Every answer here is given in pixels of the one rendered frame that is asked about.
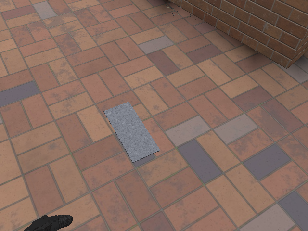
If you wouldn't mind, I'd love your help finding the robot left hand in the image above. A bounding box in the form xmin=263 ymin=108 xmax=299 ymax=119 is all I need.
xmin=24 ymin=215 xmax=73 ymax=231

